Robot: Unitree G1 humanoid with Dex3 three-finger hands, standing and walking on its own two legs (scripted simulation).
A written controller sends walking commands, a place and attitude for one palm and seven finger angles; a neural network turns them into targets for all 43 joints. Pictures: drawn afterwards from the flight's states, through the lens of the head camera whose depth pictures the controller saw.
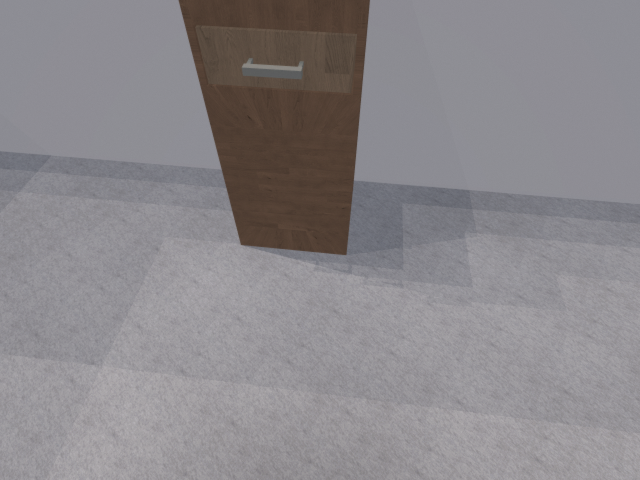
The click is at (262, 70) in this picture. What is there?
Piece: drawer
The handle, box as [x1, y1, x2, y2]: [242, 58, 303, 78]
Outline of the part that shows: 242,66 243,75 301,78 303,61 300,61 298,66 294,67 253,64 252,58 249,58 245,64 244,63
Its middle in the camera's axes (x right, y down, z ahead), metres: -0.12 -0.43 +0.96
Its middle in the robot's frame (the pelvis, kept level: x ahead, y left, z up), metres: +1.01 +0.16 +0.00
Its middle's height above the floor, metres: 0.78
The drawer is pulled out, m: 0.00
